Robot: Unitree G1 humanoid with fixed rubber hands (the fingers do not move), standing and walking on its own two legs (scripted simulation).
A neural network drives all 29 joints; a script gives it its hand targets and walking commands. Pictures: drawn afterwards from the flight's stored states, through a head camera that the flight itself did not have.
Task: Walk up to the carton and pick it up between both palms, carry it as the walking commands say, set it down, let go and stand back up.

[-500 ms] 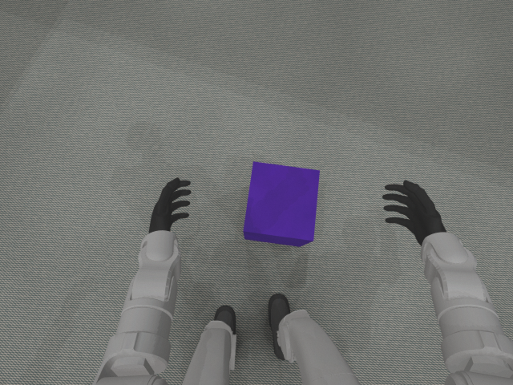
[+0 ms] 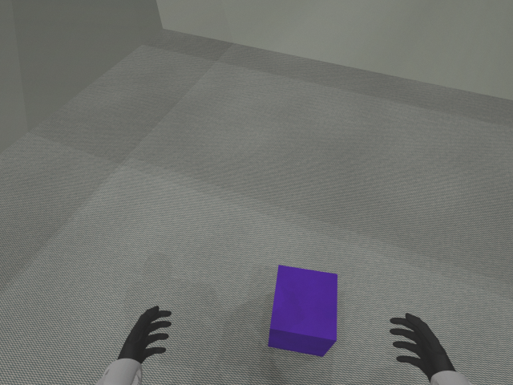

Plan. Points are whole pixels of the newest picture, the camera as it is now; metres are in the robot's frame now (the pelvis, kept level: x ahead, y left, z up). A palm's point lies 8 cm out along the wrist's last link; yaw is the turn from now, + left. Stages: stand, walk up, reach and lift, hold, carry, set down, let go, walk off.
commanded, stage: let go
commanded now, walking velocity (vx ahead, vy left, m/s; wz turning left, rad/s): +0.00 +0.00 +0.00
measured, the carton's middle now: (301, 311) +0.42 -0.12 -0.65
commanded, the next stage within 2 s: stand in 0.46 s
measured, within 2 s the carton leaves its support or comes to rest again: neither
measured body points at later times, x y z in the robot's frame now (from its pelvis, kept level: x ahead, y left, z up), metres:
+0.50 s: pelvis -0.01 -0.01 +0.00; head -0.02 -0.01 +0.45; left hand +0.18 +0.21 -0.07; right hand +0.16 -0.26 -0.07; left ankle -0.03 +0.08 -0.74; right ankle +0.00 -0.12 -0.74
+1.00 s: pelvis +0.01 -0.02 +0.00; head +0.01 -0.02 +0.45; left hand +0.11 +0.26 -0.11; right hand +0.13 -0.30 -0.11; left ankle -0.03 +0.08 -0.74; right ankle +0.00 -0.12 -0.74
